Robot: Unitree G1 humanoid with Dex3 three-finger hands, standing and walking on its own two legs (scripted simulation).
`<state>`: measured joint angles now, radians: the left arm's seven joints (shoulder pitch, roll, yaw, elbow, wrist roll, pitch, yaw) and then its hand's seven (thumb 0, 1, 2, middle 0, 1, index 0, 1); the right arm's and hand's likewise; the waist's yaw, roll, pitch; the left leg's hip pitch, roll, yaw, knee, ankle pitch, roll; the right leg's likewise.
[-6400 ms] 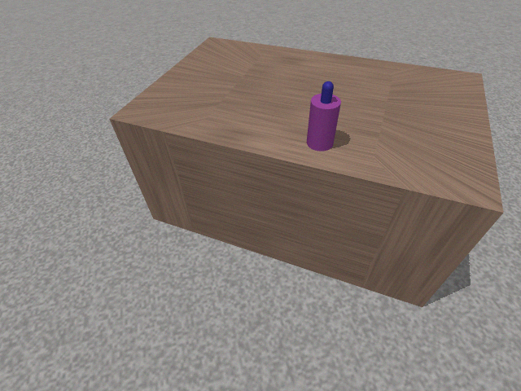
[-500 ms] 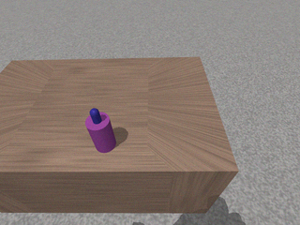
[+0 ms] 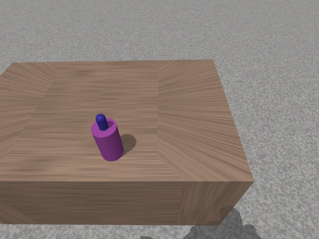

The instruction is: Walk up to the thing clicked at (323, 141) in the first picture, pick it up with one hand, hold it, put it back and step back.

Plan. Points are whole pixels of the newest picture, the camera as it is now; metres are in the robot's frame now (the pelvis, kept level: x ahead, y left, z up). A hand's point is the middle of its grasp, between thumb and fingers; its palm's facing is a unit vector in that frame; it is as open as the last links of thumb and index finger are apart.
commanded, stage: stand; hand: left
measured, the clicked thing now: (106, 135) +0.48 +0.21 -0.08
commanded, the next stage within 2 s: go down in 0.18 s
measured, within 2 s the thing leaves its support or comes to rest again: neither
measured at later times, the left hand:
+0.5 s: hand out of the picture +0.15 +0.24 -0.15, palm faces +0.03 -0.94 -0.33, open 10.5 cm
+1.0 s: hand (75, 237) +0.18 +0.26 -0.14, palm faces +0.07 -0.94 -0.34, open 17.2 cm
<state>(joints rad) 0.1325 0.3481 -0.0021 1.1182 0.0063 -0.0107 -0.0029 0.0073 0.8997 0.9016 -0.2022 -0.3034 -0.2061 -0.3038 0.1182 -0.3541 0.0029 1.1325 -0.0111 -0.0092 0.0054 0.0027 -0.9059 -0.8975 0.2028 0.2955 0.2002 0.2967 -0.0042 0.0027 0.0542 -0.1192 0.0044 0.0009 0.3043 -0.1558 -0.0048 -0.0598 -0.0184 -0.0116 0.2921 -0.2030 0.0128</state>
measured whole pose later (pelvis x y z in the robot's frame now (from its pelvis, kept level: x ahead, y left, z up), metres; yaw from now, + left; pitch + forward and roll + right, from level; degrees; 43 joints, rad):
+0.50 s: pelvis -0.01 +0.00 -0.02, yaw +0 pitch +5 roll +0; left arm -0.02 0.32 0.07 0.94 -0.02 0.06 0.00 0.01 0.55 0.56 -0.08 -0.13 -0.08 -0.15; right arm 0.02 -0.31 -0.09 0.89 0.06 -0.10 -0.03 0.01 -0.55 -0.55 0.09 0.12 0.09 0.12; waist -0.02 0.03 0.05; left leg -0.38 0.01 0.00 0.53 -0.24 0.00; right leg -0.32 -0.01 -0.01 0.52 -0.28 0.01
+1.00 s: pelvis +0.01 +0.00 -0.03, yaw +0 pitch +9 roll -1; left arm 0.17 0.34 0.16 0.54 0.00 0.29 -0.04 0.00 -0.53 0.08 -0.07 -0.12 -0.09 -0.11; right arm 0.22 -0.27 -0.11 0.60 0.03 -0.09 -0.05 -0.01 0.46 -0.06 0.06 0.05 0.05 0.05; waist -0.02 0.02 -0.06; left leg -0.51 0.01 0.00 0.72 -0.37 0.00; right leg -0.44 -0.02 -0.01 0.70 -0.41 0.02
